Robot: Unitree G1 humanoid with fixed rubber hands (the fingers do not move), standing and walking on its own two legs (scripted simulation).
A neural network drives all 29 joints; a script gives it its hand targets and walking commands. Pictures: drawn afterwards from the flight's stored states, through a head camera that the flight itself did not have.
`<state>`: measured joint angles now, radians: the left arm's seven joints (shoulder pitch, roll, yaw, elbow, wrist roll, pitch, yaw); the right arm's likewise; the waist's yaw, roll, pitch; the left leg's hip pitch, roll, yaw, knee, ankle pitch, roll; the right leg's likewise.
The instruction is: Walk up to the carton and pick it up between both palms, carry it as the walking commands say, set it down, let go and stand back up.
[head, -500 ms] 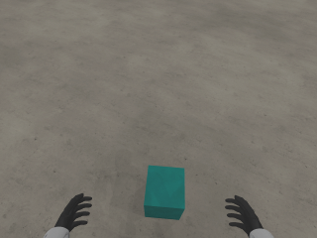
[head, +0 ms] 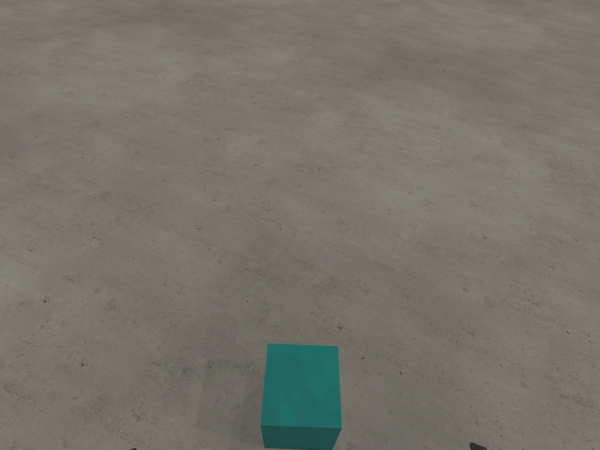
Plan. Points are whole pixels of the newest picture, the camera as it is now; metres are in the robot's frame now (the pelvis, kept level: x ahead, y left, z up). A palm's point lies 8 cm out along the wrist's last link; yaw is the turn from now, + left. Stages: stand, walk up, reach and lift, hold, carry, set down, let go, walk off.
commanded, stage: stand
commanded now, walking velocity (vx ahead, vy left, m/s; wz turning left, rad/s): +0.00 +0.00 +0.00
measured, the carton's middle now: (300, 398) +0.39 -0.02 -0.64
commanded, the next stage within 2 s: none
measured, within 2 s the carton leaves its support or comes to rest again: neither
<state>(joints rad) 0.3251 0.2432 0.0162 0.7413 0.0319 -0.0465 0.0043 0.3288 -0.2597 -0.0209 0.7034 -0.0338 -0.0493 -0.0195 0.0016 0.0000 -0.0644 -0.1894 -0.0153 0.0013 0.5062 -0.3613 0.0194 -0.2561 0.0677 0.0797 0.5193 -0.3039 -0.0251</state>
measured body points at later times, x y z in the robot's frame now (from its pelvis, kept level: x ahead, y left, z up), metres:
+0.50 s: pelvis +0.02 +0.00 -0.01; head +0.03 -0.01 +0.45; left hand +0.05 +0.25 -0.15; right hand +0.04 -0.26 -0.14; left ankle -0.06 +0.11 -0.73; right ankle -0.02 -0.11 -0.73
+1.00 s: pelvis +0.02 -0.01 +0.00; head +0.02 -0.01 +0.45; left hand +0.01 +0.23 -0.16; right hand -0.05 -0.24 -0.15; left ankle -0.06 +0.11 -0.73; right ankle -0.02 -0.11 -0.73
